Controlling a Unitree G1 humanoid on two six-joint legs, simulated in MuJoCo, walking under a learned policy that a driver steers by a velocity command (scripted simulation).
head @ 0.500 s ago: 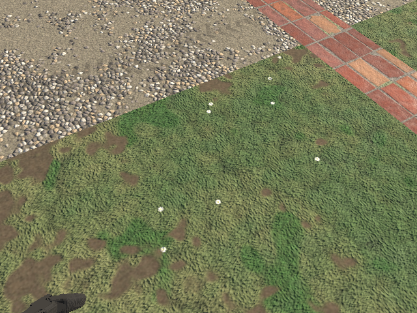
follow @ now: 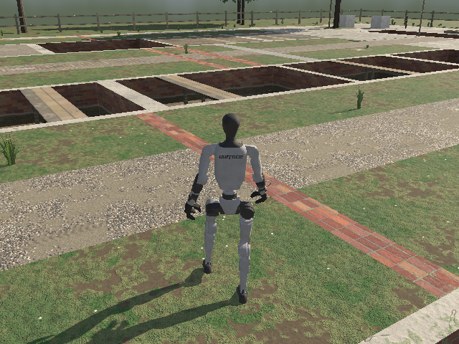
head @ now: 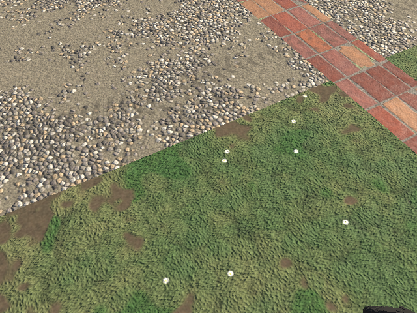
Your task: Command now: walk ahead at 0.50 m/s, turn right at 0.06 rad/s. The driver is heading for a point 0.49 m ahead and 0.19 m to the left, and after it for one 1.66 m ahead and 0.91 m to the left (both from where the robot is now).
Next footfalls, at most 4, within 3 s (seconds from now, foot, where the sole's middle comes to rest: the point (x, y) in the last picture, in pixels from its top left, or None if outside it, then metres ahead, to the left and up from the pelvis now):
0.14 left None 0.27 0.14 -0.78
0.66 right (264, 297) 0.54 -0.09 -0.78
1.18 left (165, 242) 0.72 0.26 -0.78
1.66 right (177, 165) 1.07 0.25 -0.78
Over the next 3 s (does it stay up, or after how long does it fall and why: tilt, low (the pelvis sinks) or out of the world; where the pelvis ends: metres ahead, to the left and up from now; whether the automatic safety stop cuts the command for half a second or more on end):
stays up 1.33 0.76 0.00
